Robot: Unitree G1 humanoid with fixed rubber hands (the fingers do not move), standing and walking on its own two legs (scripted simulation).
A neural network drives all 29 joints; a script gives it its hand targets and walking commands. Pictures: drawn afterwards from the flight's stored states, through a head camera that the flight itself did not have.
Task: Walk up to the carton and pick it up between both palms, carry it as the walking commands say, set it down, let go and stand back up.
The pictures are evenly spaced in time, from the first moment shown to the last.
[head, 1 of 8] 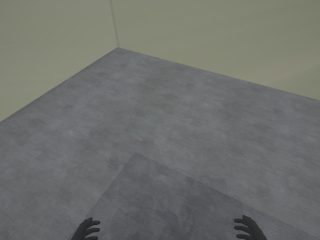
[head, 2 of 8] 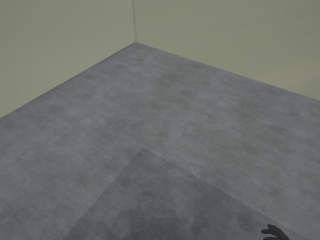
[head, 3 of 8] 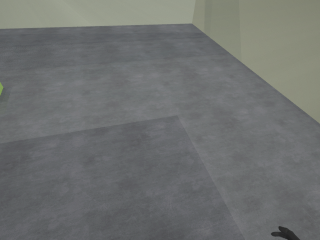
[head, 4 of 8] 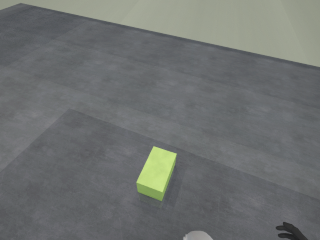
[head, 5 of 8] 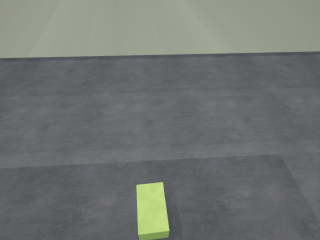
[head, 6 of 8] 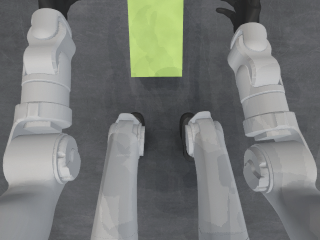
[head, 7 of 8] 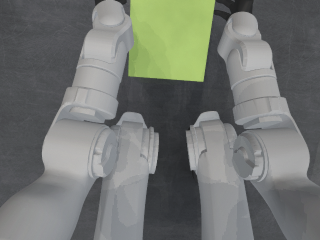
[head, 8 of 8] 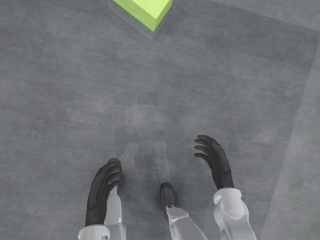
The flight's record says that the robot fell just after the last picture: yes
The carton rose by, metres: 0.48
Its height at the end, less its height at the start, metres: +0.01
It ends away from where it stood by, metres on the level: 0.64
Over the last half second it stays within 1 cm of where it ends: yes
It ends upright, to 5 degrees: no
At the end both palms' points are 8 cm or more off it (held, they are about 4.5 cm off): yes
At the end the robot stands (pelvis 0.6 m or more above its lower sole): yes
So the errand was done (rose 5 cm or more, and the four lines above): no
